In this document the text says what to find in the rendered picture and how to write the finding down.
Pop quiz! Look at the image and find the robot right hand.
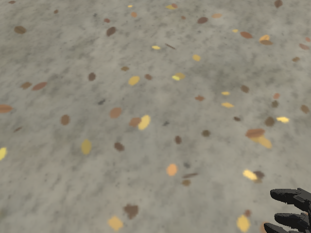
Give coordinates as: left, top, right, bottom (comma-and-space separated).
263, 187, 311, 233

